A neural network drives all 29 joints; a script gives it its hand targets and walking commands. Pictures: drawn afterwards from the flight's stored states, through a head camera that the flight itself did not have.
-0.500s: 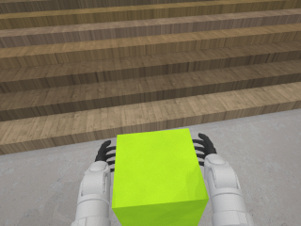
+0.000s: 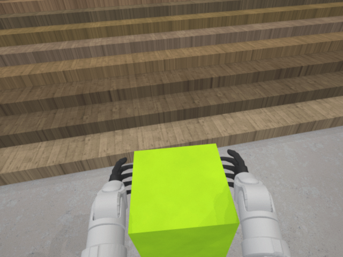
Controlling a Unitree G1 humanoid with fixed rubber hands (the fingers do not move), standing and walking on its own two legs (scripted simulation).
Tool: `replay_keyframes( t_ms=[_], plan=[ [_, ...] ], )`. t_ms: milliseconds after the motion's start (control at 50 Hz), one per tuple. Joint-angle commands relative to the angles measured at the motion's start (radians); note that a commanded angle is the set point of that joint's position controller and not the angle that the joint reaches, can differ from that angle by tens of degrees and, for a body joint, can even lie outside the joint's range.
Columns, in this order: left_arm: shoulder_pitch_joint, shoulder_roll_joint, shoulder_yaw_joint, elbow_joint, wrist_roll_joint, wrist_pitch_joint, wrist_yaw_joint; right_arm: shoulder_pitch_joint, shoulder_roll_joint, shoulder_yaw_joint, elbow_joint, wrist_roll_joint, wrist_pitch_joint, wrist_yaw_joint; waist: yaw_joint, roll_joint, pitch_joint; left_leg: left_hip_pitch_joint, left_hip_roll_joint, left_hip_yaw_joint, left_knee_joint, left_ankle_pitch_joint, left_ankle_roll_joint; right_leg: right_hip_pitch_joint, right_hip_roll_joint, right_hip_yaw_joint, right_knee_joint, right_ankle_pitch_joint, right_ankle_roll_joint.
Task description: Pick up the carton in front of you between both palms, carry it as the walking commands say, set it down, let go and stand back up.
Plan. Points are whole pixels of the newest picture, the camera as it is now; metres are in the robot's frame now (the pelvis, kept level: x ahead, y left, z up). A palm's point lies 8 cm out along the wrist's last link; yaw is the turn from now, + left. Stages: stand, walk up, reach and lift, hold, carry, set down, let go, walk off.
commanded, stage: hold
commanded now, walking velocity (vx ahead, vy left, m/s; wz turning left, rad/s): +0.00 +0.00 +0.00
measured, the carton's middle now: (180, 207) +0.29 -0.01 -0.03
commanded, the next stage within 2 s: carry in 0.30 s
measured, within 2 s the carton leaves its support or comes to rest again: neither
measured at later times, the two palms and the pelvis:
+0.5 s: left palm (112, 178) +0.32 +0.16 +0.07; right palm (231, 166) +0.32 -0.14 +0.08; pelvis +0.04 +0.01 +0.00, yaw +3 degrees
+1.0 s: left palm (103, 128) +0.49 +0.21 +0.09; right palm (199, 113) +0.52 -0.09 +0.11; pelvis +0.26 +0.04 -0.01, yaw +1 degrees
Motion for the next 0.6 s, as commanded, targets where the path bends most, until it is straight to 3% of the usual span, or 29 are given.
replay_keyframes(
  t_ms=[0, 20, 40, 60, 80, 100, 120, 140, 160, 180, 200, 220, 240, 260, 280, 320, 340, 360, 380, 400, 420, 440, 460, 480, 500, 520, 540, 560, 580],
  plan=[
    [-0.569, -0.921, -0.494, 0.015, -0.237, -0.024, -0.268, -0.495, 0.919, 0.501, 0.033, 0.233, -0.004, 0.237, 0.01, -0.021, -0.141, -0.052, -0.044, 0.042, -0.109, -0.081, 0.004, 0.051, 0.041, -0.014, -0.076, 0.001, 0.001],
    [-0.522, -0.91, -0.527, -0.012, -0.251, -0.018, -0.264, -0.472, 0.939, 0.536, -0.006, 0.295, -0.011, 0.247, 0.0, 0.013, -0.134, -0.052, -0.04, 0.028, -0.104, -0.065, -0.003, 0.085, 0.032, -0.009, -0.086, 0.002, -0.003],
    [-0.583, -0.946, -0.509, 0.004, -0.252, -0.02, -0.262, -0.546, 0.933, 0.521, 0.002, 0.278, -0.012, 0.25, -0.003, -0.021, -0.154, -0.074, -0.034, 0.026, -0.095, -0.04, -0.003, 0.089, 0.028, -0.013, -0.073, 0.039, 0.001],
    [-0.572, -0.963, -0.523, 0.026, -0.278, -0.026, -0.268, -0.524, 0.926, 0.51, 0.025, 0.256, -0.004, 0.253, -0.002, -0.042, -0.156, -0.053, -0.021, 0.009, -0.117, -0.088, 0.008, 0.084, 0.053, -0.031, -0.078, -0.039, -0.004],
    [-0.569, -0.909, -0.497, 0.018, -0.248, -0.023, -0.266, -0.474, 0.934, 0.534, 0.042, 0.253, 0.002, 0.249, 0.017, -0.075, -0.08, -0.084, -0.024, 0.005, -0.104, -0.074, 0.02, 0.05, 0.04, -0.019, -0.076, -0.028, -0.005],
    [-0.531, -0.921, -0.45, 0.032, -0.205, -0.021, -0.267, -0.542, 0.922, 0.502, 0.048, 0.26, 0.004, 0.252, 0.072, -0.007, -0.168, -0.104, -0.042, 0.037, -0.119, -0.074, 0.017, 0.118, 0.023, -0.007, -0.088, -0.017, 0.016],
    [-0.474, -0.906, -0.465, 0.063, -0.21, -0.014, -0.255, -0.461, 0.91, 0.49, 0.088, 0.251, 0.002, 0.256, 0.036, -0.038, -0.067, -0.068, -0.036, 0.03, -0.135, -0.041, 0.016, 0.07, 0.042, -0.015, -0.088, 0.019, 0.005],
    [-0.487, -0.925, -0.431, 0.069, -0.207, -0.011, -0.264, -0.489, 0.879, 0.493, 0.048, 0.237, 0.001, 0.257, 0.04, -0.002, -0.097, -0.071, -0.042, 0.017, -0.124, -0.061, 0.013, 0.061, 0.038, -0.025, -0.094, -0.028, -0.003],
    [-0.577, -0.923, -0.468, -0.002, -0.225, -0.023, -0.263, -0.471, 0.909, 0.484, 0.073, 0.226, -0.002, 0.261, 0.014, -0.047, -0.115, -0.055, -0.044, 0.037, -0.115, -0.015, 0.012, 0.05, 0.039, -0.002, -0.088, 0.048, 0.008],
    [-0.561, -0.996, -0.533, -0.015, -0.285, -0.025, -0.263, -0.469, 0.895, 0.536, 0.02, 0.263, -0.018, 0.26, -0.013, -0.007, -0.188, -0.003, -0.039, 0.012, -0.109, 0.055, 0.014, 0.087, 0.03, 0.005, -0.08, 0.092, -0.004],
    [-0.564, -0.925, -0.517, -0.048, -0.245, -0.028, -0.263, -0.5, 0.936, 0.524, 0.049, 0.267, -0.013, 0.262, 0.052, -0.015, -0.202, 0.023, -0.04, 0.031, -0.094, 0.044, 0.015, 0.051, 0.044, -0.021, -0.071, 0.06, 0.011],
    [-0.579, -0.957, -0.555, -0.074, -0.272, -0.031, -0.269, -0.469, 0.972, 0.545, 0.022, 0.279, -0.022, 0.257, 0.009, -0.014, -0.199, -0.022, -0.055, 0.025, -0.086, 0.056, 0.006, 0.104, 0.036, 0.013, -0.092, 0.103, 0.002],
    [-0.552, -0.976, -0.587, -0.076, -0.275, -0.028, -0.26, -0.496, 0.965, 0.576, -0.059, 0.285, -0.023, 0.254, 0.004, -0.012, -0.252, 0.018, -0.036, 0.02, -0.09, 0.101, 0.013, 0.136, 0.047, 0.006, -0.049, 0.164, 0.017],
    [-0.492, -0.961, -0.556, -0.04, -0.251, -0.005, -0.261, -0.452, 0.931, 0.553, -0.035, 0.277, -0.01, 0.239, -0.003, -0.005, -0.198, 0.024, -0.056, 0.037, -0.082, 0.138, 0.006, 0.077, 0.049, 0.002, -0.073, 0.171, 0.009],
    [-0.466, -0.956, -0.612, -0.167, -0.319, 0.0, -0.266, -0.469, 0.978, 0.642, -0.126, 0.329, 0.007, 0.234, 0.024, -0.091, -0.213, -0.046, 0.129, 0.011, -0.004, -0.037, 0.041, -0.058, -0.143, 0.041, -0.049, -0.015, -0.022],
    [-0.552, -0.98, -0.709, -0.254, -0.37, 0.019, -0.269, -0.435, 0.982, 0.655, -0.16, 0.33, 0.041, 0.223, 0.019, -0.101, -0.212, -0.125, 0.07, 0.017, 0.015, -0.426, 0.035, -0.137, -0.134, 0.082, -0.102, -0.542, -0.031],
    [-0.549, -0.978, -0.725, -0.323, -0.384, 0.036, -0.259, -0.409, 0.999, 0.704, -0.195, 0.363, 0.064, 0.223, 0.022, -0.166, -0.202, -0.187, 0.044, 0.036, 0.08, -0.422, 0.021, -0.152, -0.151, 0.139, -0.152, -0.631, -0.065],
    [-0.482, -0.956, -0.697, -0.275, -0.364, 0.067, -0.251, -0.405, 0.969, 0.71, -0.211, 0.365, 0.075, 0.215, 0.027, -0.184, -0.232, -0.244, 0.024, 0.087, 0.149, -0.404, 0.012, -0.127, -0.188, 0.194, -0.209, -0.672, -0.087],
    [-0.497, -0.952, -0.747, -0.326, -0.388, 0.075, -0.241, -0.383, 0.966, 0.726, -0.258, 0.374, 0.083, 0.21, 0.018, -0.187, -0.243, -0.213, 0.025, 0.128, 0.218, -0.29, 0.012, -0.177, -0.22, 0.206, -0.212, -0.589, -0.092],
    [-0.42, -0.947, -0.732, -0.32, -0.348, 0.101, -0.226, -0.419, 0.956, 0.748, -0.297, 0.378, 0.091, 0.202, 0.025, -0.142, -0.249, -0.219, 0.014, 0.142, 0.134, -0.195, 0.004, -0.137, -0.218, 0.164, -0.171, -0.429, -0.098],
    [-0.448, -0.949, -0.762, -0.409, -0.411, 0.109, -0.217, -0.373, 0.947, 0.754, -0.31, 0.398, 0.118, 0.194, 0.019, -0.099, -0.288, -0.217, 0.037, 0.129, 0.087, -0.174, 0.021, -0.092, -0.208, 0.137, -0.112, -0.351, -0.098],
    [-0.447, -0.942, -0.753, -0.413, -0.403, 0.13, -0.201, -0.389, 0.925, 0.768, -0.333, 0.419, 0.132, 0.187, 0.028, -0.02, -0.317, -0.161, 0.039, 0.133, 0.04, -0.139, 0.021, -0.112, -0.173, 0.105, -0.05, -0.283, -0.088],
    [-0.435, -0.919, -0.774, -0.452, -0.441, 0.147, -0.189, -0.357, 0.913, 0.779, -0.36, 0.442, 0.157, 0.175, 0.018, -0.024, -0.367, -0.069, 0.077, 0.076, -0.001, -0.182, 0.042, -0.137, -0.144, 0.045, 0.013, -0.286, -0.068],
    [-0.429, -0.889, -0.787, -0.49, -0.41, 0.182, -0.174, -0.339, 0.891, 0.793, -0.345, 0.43, 0.181, 0.164, -0.003, 0.094, -0.336, 0.016, 0.202, -0.096, -0.082, -0.254, 0.079, -0.275, -0.085, -0.052, 0.183, -0.222, -0.048],
    [-0.438, -0.886, -0.829, -0.542, -0.434, 0.215, -0.16, -0.32, 0.859, 0.785, -0.4, 0.454, 0.205, 0.148, -0.014, 0.253, -0.304, 0.144, 0.306, -0.262, -0.18, -0.313, 0.137, -0.5, -0.022, -0.126, 0.318, -0.283, -0.018],
    [-0.422, -0.889, -0.839, -0.585, -0.46, 0.254, -0.149, -0.317, 0.858, 0.811, -0.459, 0.478, 0.231, 0.135, -0.032, 0.318, -0.196, 0.162, 0.399, -0.41, -0.243, -0.249, 0.207, -0.681, -0.012, -0.181, 0.408, -0.313, -0.009],
    [-0.461, -0.847, -0.843, -0.604, -0.453, 0.287, -0.131, -0.333, 0.851, 0.8, -0.456, 0.479, 0.266, 0.117, -0.017, 0.203, -0.17, 0.11, 0.361, -0.33, -0.207, -0.144, 0.221, -0.655, -0.052, -0.157, 0.379, -0.326, -0.021],
    [-0.419, -0.844, -0.832, -0.579, -0.482, 0.319, -0.12, -0.35, 0.813, 0.816, -0.562, 0.472, 0.295, 0.094, -0.015, 0.161, -0.116, 0.061, 0.373, -0.304, -0.202, -0.059, 0.22, -0.641, -0.063, -0.163, 0.305, -0.317, -0.019],
    [-0.359, -0.77, -0.805, -0.63, -0.451, 0.34, -0.109, -0.273, 0.791, 0.817, -0.509, 0.455, 0.335, 0.078, -0.015, 0.031, -0.121, 0.025, 0.379, -0.284, -0.205, 0.001, 0.213, -0.593, -0.047, -0.177, 0.282, -0.283, -0.016]
  ],
)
